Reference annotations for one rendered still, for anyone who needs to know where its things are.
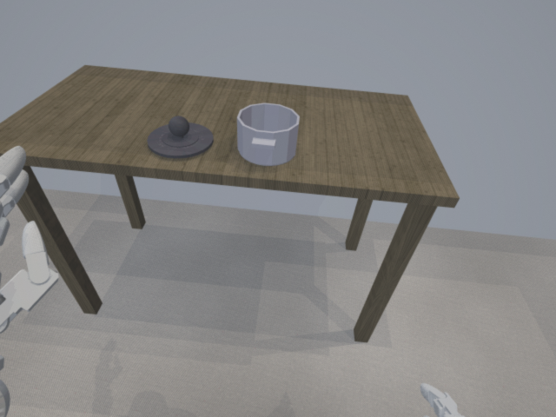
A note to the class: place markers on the pot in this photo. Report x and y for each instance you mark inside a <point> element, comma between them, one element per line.
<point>267,133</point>

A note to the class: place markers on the left robot hand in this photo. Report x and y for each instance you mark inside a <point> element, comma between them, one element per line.
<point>25,289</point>

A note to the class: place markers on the knob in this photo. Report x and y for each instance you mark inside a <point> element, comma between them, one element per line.
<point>178,126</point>

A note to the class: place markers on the right robot hand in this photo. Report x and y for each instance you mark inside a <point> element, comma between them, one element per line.
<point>443,404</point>

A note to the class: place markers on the lid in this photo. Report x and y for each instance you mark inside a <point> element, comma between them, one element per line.
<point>163,143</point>

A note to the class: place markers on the table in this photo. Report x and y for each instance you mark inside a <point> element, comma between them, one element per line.
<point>350,143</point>

